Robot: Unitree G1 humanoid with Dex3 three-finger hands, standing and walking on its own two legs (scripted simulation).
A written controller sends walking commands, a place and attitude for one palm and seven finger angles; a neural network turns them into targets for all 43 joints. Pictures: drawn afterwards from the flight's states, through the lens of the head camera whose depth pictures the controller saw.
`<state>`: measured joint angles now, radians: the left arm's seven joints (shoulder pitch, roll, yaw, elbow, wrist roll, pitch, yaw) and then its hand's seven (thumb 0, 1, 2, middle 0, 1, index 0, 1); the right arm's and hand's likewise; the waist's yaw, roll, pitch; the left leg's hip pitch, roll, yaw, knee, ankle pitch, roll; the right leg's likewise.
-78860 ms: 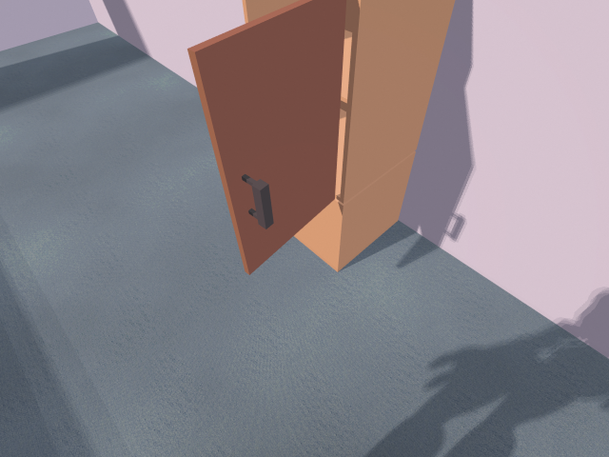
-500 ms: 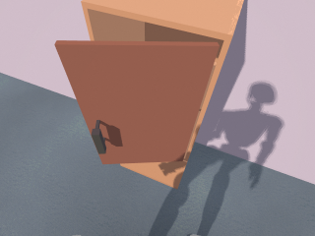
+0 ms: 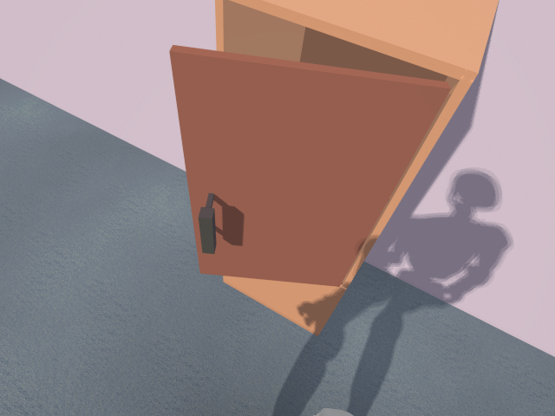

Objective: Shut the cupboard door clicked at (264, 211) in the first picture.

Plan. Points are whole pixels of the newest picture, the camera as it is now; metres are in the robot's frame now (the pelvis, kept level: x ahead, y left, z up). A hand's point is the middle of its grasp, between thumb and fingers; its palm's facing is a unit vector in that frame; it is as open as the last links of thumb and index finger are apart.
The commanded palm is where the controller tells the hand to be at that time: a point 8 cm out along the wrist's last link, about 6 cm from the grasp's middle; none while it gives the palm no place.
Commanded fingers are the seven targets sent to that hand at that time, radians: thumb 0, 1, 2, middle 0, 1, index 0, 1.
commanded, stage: come to a stop and stand still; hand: left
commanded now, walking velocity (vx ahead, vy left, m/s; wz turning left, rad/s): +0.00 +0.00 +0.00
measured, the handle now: (210, 223) +0.46 +0.17 -0.07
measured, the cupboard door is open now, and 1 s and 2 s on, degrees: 26 26 26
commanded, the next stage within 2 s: look again from close up in 1.50 s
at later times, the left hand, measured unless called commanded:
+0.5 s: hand out of the picture -0.08 +0.19 -0.17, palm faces +0.03 -0.99 -0.17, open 7.3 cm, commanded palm none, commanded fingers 0.00 0.90 0.90 -0.20 -0.30 -0.20 -0.30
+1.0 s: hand out of the picture -0.19 +0.17 -0.17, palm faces +0.09 -0.99 -0.10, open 7.3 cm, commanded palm none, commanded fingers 0.00 0.90 0.90 -0.20 -0.30 -0.20 -0.30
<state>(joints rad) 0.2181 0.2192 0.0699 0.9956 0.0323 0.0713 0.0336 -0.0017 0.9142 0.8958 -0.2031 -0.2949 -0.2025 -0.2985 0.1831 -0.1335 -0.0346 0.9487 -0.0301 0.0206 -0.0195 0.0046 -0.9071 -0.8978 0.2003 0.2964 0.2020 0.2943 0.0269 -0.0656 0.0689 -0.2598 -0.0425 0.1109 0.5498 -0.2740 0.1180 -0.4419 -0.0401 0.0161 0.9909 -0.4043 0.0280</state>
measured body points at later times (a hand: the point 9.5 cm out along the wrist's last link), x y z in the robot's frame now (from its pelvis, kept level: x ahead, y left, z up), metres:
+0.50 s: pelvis -0.04 +0.04 +0.01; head -0.04 +0.04 +0.46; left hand -0.08 +0.24 -0.15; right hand -0.06 -0.18 -0.15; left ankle +0.02 +0.05 -0.73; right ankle -0.08 -0.11 -0.73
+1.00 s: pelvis -0.10 +0.04 +0.01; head -0.11 +0.06 +0.46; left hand -0.20 +0.22 -0.16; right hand -0.12 -0.17 -0.15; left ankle +0.02 +0.05 -0.73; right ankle -0.08 -0.10 -0.73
